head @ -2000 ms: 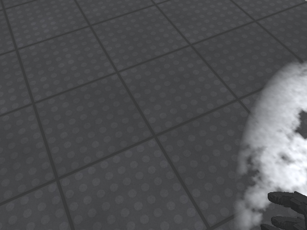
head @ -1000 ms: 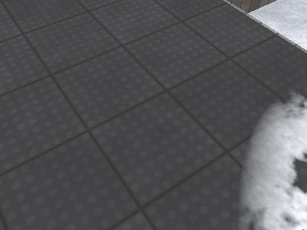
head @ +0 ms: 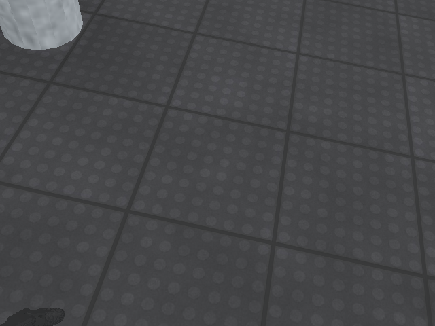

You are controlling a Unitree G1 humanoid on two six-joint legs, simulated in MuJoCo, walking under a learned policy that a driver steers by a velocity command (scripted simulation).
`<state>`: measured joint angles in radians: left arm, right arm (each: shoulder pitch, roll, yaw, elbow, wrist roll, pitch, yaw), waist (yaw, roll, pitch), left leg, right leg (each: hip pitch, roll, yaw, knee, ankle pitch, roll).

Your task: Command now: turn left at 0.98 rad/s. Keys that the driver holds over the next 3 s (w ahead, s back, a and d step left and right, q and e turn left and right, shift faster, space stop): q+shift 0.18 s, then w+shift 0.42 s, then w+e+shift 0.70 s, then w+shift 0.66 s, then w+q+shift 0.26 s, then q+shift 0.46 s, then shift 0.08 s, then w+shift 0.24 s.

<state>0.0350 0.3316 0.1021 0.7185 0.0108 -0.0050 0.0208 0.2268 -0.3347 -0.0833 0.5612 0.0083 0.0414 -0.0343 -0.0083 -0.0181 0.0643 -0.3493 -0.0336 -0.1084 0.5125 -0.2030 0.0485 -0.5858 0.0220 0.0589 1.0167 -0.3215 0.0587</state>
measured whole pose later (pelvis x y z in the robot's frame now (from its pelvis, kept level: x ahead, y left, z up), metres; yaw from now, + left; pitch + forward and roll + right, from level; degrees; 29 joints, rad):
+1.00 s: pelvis +0.36 +0.17 -0.03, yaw +9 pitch +2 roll +1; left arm 0.07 0.30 0.03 0.72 0.02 0.00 -0.10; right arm 0.51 -0.26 -0.02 0.87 -0.03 -0.10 -0.01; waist -0.05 -0.03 0.02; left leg 0.24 -0.06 0.25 0.14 -0.40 0.01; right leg -0.81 -0.03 -0.13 0.89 -0.01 -0.12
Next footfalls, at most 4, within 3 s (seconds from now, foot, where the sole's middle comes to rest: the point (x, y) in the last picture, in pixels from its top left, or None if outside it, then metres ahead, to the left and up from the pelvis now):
0.22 right None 0.12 -0.13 -0.78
0.64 left None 0.18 0.20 -0.78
1.10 right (148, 258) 0.62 0.18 -0.78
1.50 left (125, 144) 1.07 0.31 -0.78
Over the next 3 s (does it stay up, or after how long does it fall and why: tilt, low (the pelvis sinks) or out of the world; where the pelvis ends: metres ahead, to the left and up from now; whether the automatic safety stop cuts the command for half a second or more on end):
stays up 1.96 -0.05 0.00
